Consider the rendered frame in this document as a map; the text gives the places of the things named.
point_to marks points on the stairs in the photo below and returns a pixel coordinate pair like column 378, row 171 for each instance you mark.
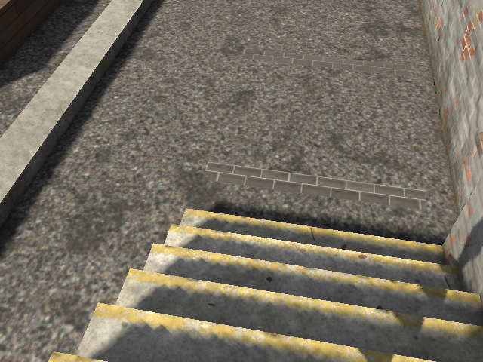
column 226, row 288

